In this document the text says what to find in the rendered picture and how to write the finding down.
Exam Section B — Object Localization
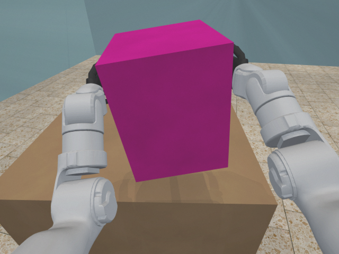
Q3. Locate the robot right upper arm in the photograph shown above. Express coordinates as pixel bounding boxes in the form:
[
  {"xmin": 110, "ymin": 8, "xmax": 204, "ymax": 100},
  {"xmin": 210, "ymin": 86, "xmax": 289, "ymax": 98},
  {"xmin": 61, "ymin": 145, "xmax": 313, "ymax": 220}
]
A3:
[{"xmin": 267, "ymin": 140, "xmax": 339, "ymax": 254}]

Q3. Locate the robot right forearm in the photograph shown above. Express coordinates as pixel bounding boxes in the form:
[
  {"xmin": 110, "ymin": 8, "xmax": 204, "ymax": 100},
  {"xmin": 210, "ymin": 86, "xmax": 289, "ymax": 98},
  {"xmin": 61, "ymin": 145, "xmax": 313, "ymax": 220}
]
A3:
[{"xmin": 232, "ymin": 63, "xmax": 339, "ymax": 161}]

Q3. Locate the robot left forearm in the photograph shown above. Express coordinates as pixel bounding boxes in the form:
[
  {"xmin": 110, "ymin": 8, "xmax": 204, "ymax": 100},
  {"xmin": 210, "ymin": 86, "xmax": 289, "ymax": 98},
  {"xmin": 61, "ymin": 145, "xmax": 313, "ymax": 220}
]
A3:
[{"xmin": 51, "ymin": 84, "xmax": 108, "ymax": 220}]

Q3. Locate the carton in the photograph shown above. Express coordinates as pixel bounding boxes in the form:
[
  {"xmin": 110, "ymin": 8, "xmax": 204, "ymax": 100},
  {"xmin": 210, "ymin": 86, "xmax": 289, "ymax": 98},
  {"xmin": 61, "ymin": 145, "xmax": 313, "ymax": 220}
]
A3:
[{"xmin": 95, "ymin": 20, "xmax": 234, "ymax": 182}]

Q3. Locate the robot right hand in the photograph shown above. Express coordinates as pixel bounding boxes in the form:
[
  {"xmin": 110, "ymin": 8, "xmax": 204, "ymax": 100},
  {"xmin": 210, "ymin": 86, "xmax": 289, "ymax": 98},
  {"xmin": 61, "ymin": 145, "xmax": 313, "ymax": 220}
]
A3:
[{"xmin": 232, "ymin": 44, "xmax": 248, "ymax": 79}]

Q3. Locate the robot left hand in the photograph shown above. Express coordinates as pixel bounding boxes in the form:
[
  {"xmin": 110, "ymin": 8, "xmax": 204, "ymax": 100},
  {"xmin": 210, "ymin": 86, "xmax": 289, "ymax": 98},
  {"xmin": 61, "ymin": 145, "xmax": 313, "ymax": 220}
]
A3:
[{"xmin": 86, "ymin": 62, "xmax": 108, "ymax": 104}]

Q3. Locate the pedestal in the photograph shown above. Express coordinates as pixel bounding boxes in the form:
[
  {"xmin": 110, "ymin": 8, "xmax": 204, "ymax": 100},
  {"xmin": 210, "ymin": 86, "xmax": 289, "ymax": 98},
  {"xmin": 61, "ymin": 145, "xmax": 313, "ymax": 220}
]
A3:
[{"xmin": 0, "ymin": 104, "xmax": 278, "ymax": 254}]

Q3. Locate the robot left upper arm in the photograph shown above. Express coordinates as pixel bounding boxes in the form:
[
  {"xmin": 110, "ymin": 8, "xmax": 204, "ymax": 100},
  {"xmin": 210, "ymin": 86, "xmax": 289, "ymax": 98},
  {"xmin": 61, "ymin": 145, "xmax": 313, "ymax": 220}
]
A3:
[{"xmin": 11, "ymin": 177, "xmax": 118, "ymax": 254}]

